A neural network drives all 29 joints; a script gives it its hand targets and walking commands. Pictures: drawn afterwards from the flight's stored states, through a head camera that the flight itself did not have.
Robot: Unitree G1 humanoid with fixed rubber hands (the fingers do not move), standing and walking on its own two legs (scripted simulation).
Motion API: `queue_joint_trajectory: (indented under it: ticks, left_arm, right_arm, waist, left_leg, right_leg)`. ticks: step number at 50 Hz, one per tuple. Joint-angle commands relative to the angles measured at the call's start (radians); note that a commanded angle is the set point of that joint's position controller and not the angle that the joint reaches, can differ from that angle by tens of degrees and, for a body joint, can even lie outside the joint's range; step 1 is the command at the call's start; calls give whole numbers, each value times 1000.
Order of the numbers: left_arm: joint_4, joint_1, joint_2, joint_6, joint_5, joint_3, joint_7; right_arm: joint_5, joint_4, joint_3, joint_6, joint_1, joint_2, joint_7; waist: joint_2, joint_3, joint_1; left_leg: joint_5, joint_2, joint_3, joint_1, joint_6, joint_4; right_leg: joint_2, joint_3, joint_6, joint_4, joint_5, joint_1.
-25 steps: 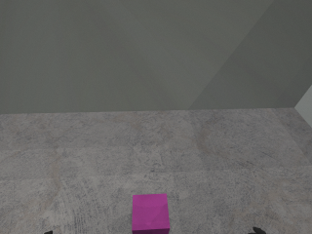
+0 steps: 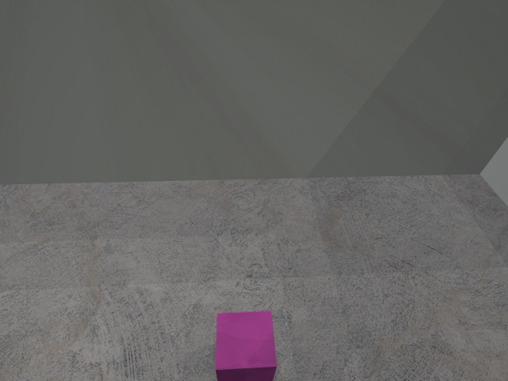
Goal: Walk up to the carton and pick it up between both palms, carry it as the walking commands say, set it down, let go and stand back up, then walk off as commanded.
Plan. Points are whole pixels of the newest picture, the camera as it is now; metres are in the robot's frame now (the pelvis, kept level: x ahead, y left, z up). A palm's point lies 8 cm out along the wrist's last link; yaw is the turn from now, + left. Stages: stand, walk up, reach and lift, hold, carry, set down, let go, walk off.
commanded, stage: stand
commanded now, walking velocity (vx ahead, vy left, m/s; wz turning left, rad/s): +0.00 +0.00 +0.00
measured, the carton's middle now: (244, 352) +0.39 +0.01 -0.65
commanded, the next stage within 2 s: walk off in 0.48 s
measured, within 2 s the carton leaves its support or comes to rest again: neither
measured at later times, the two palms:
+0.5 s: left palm out of the picture +0.08 +0.31 -0.10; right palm out of the picture +0.09 -0.31 -0.10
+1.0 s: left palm out of the picture +0.10 +0.22 -0.13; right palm out of the picture +0.02 -0.35 -0.14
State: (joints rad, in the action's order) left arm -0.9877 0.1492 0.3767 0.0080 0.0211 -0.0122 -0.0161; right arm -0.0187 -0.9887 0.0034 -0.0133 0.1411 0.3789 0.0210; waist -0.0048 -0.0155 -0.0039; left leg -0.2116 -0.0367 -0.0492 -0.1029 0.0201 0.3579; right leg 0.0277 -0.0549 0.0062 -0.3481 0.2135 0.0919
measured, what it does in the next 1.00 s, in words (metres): steps on the spot: right foot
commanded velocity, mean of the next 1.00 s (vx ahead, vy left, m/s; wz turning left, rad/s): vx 0.09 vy -0.04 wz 0.00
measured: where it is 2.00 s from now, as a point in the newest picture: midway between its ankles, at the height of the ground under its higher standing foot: outside the picture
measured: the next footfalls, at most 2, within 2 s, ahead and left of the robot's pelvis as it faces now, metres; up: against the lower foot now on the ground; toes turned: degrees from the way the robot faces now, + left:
right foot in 1.00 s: +0.12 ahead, -0.19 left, +0.00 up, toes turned -5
left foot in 1.28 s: +0.15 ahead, +0.04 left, +0.00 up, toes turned +5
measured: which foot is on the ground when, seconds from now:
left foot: down 0.00-1.00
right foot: down 0.00-0.76, up 0.78-0.98, down 1.00-1.00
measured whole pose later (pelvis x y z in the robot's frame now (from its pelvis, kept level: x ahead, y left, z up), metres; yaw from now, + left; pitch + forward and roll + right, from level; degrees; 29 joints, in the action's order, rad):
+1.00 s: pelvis +0.05 -0.06 -0.01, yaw -1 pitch -1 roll +0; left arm -1.02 0.25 0.32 0.01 0.03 -0.01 0.00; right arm -0.03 -1.06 0.01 0.00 0.33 0.32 0.01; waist 0.01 -0.02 0.04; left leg -0.36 0.06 -0.06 -0.10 -0.06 0.48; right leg -0.04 0.05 -0.04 -0.50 0.22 0.26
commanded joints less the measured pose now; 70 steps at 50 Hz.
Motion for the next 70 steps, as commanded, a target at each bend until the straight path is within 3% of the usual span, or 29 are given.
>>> queue_joint_trajectory:
  ticks: [1, 33, 34, 36, 38, 39, 40, 41, 42, 44, 46, 48, 49, 50, 51, 52, 53, 54, 55, 57, 59, 61, 63, 64, 65, 66, 68, 70]
  left_arm:
    - [39, -37, 164, 11, -1, -30, -3]
    - [-6, -55, 184, 12, -8, -22, 1]
    - [-41, -18, 89, -3, -14, 4, 2]
    - [-62, 42, 89, -35, -6, 8, -8]
    - [-46, 28, 88, -44, 8, 3, -7]
    - [-29, 3, 83, -41, 15, 1, -4]
    - [-10, -22, 88, -36, 18, -2, -1]
    - [1, -21, 93, -28, 21, -7, 3]
    - [5, -5, 93, -19, 22, -11, 11]
    - [14, 9, 55, 1, 12, -5, 19]
    - [13, 44, 20, 7, 4, -1, 20]
    - [-20, 143, 1, 1, -2, -8, 14]
    - [-33, 198, 23, 1, 4, -19, 8]
    - [-40, 264, 69, 7, 12, -35, 2]
    - [-45, 318, 183, 2, 8, -52, 0]
    - [-64, 348, 148, -2, 8, -44, 4]
    - [-51, 284, 99, -2, 6, -30, 4]
    - [-32, 221, 50, 0, 4, -16, 1]
    - [-19, 179, 25, 2, 3, -8, -5]
    - [-25, 170, -7, 11, 3, 1, -15]
    - [-40, 186, -25, 14, 3, 6, -20]
    - [-56, 198, -30, 7, 0, 8, -24]
    - [-63, 185, -34, -4, -11, 8, -24]
    - [-62, 199, -45, -4, -15, 10, -21]
    - [-55, 205, -59, 0, -16, 12, -18]
    - [-67, 245, -121, -8, -15, 22, -16]
    - [-93, 234, -84, -10, -6, 14, -26]
    - [-100, 240, -87, -4, -2, 11, -24]
  right_arm:
    - [1, 39, 31, -11, -40, 170, 3]
    - [6, -4, 26, -12, -54, 187, -1]
    - [9, -26, 3, -3, -33, 97, -4]
    - [-12, -20, 6, 21, -1, 126, -10]
    - [-18, -28, 29, 33, 73, 184, -12]
    - [-20, -32, 43, 34, 116, 208, -10]
    - [-22, -34, 51, 28, 139, 214, -7]
    - [-22, -33, 56, 20, 142, 208, -7]
    - [-20, -27, 60, 11, 126, 202, -7]
    - [-16, -18, 50, -1, 87, 149, -10]
    - [-13, -22, 41, -3, 91, 120, -11]
    - [-9, -25, 39, 0, 115, 110, -10]
    - [-12, -24, 32, -2, 140, 86, -10]
    - [-18, -18, 19, -7, 156, 33, -12]
    - [-9, 10, -5, -2, 167, -55, -6]
    - [-1, 8, 13, 21, 126, 6, 6]
    - [1, 8, 13, 29, 116, -3, 5]
    - [2, -12, 7, 29, 144, -37, 1]
    - [2, -27, 6, 26, 170, -54, -1]
    - [-1, -50, 4, 23, 212, -72, -2]
    - [7, -51, 1, 25, 201, -90, 5]
    - [12, -53, -2, 30, 190, -102, 15]
    - [9, -62, -5, 28, 199, -113, 20]
    - [-2, -67, 1, 23, 201, -86, 21]
    - [-13, -65, 7, 16, 207, -47, 20]
    - [3, -73, 12, 17, 165, -8, 16]
    - [5, -67, -3, 17, 134, -97, 12]
    - [11, -86, -5, 11, 159, -105, 22]
  waist:
    - [5, 10, 1]
    - [6, 16, 2]
    - [0, 43, 6]
    - [23, -15, 14]
    - [112, -57, 52]
    - [152, -92, 81]
    - [154, -122, 94]
    - [122, -131, 84]
    - [101, -115, 67]
    - [136, -102, 43]
    - [187, -80, 30]
    - [166, -47, 0]
    - [116, -32, -16]
    - [-29, -19, -42]
    - [-294, 29, -55]
    - [-203, 10, -74]
    - [-151, -46, -38]
    - [-110, -68, -7]
    - [-109, -50, 14]
    - [-101, -16, 31]
    - [-114, 4, 23]
    - [-144, 8, 14]
    - [-116, -3, 33]
    - [-78, -1, 31]
    - [0, 5, 26]
    - [141, -44, -15]
    - [73, -103, 12]
    - [55, -72, 6]
  left_leg:
    - [147, 133, -112, -9, 8, -57]
    - [174, 139, -112, 3, 11, -73]
    - [93, 150, -109, 14, -1, -96]
    - [-178, 171, -151, -18, 9, -116]
    - [-505, 259, -299, 11, 76, -174]
    - [-578, 345, -400, 4, 124, -219]
    - [-582, 413, -476, -4, 170, -253]
    - [-545, 433, -489, 6, 187, -255]
    - [-501, 420, -451, 21, 179, -243]
    - [-255, 336, -287, 3, 131, -203]
    - [-11, 261, -151, -73, 88, -127]
    - [51, 217, -69, -176, 48, -8]
    - [4, 191, -49, -258, 17, 57]
    - [-89, 129, 10, -331, -23, 210]
    - [-423, 44, 105, -412, -54, 410]
    - [-457, 90, 33, -343, -44, 562]
    - [-407, 110, 25, -354, -39, 628]
    - [-344, 136, 22, -336, -39, 638]
    - [-301, 150, 23, -304, -45, 614]
    - [-275, 141, 42, -221, -64, 526]
    - [-246, 116, 67, -166, -71, 383]
    - [-177, 96, 92, -130, -67, 264]
    - [71, 103, 93, -17, -53, 54]
    - [189, 148, 56, 72, -50, 16]
    - [324, 235, -26, 135, -40, 0]
    - [288, 241, -32, -29, -2, 27]
    - [234, 189, 11, -45, -9, 28]
    - [278, 173, 23, -29, -12, 20]
  right_leg:
    - [-123, -101, 10, 55, -129, 21]
    - [-132, -98, 14, 67, -147, 8]
    - [-124, -77, -1, 72, -76, 8]
    - [-81, -36, -12, 10, 89, 66]
    - [-30, 21, -13, -152, 241, 240]
    - [-42, 38, -15, -269, 243, 321]
    - [-78, 25, -20, -389, 253, 405]
    - [-98, 6, -27, -470, 238, 463]
    - [-110, 2, -35, -497, 224, 485]
    - [-108, 29, -50, -391, 218, 409]
    - [-59, 110, -53, -259, 175, 240]
    - [-10, 178, -55, -124, 3, 26]
    - [-31, 152, -56, -73, -15, -97]
    - [-183, -20, -48, 9, -41, -169]
    - [-392, -296, 63, 127, 1, -147]
    - [-428, -324, 140, 126, 19, -29]
    - [-397, -282, 156, 119, -44, 24]
    - [-358, -204, 148, 107, -159, 59]
    - [-327, -145, 136, 95, -271, 62]
    - [-292, -45, 127, 39, -569, 65]
    - [-266, -2, 120, 0, -657, 45]
    - [-257, -2, 118, -11, -610, 35]
    - [-235, 8, 78, -19, -436, 96]
    - [-210, 9, 42, -13, -282, 161]
    - [-168, 28, 20, -29, -98, 224]
    - [-131, 49, 3, 39, 28, 125]
    - [-134, 46, 10, 31, -77, 103]
    - [-144, 48, 13, 11, -211, 56]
